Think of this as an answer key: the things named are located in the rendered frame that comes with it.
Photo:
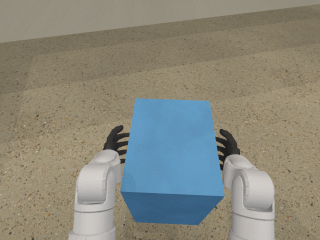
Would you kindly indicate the robot right hand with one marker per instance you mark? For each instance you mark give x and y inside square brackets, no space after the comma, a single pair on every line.
[230,144]

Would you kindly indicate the robot left hand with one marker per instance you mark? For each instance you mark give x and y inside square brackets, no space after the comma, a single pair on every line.
[113,144]

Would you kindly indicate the right robot forearm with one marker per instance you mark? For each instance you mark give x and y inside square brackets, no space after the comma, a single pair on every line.
[252,200]

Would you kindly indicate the left robot forearm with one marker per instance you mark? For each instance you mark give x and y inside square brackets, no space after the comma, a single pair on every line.
[95,198]

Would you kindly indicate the carton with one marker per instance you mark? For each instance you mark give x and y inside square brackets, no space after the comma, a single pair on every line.
[172,172]

